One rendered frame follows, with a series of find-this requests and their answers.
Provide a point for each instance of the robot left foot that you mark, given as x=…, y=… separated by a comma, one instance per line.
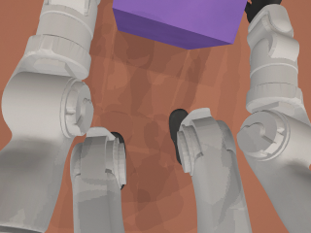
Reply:
x=121, y=140

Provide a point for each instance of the robot left upper arm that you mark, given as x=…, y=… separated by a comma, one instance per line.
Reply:
x=44, y=112

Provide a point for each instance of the carton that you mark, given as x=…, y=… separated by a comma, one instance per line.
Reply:
x=186, y=24

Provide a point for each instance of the robot right shin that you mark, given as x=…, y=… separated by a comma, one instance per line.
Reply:
x=205, y=112

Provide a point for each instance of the right robot forearm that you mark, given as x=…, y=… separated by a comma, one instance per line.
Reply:
x=273, y=65

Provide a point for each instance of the robot right upper arm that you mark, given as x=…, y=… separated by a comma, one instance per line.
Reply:
x=278, y=149

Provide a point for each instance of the robot right hand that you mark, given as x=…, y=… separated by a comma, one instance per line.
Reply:
x=252, y=9

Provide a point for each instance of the left robot forearm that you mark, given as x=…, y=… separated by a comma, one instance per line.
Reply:
x=62, y=41

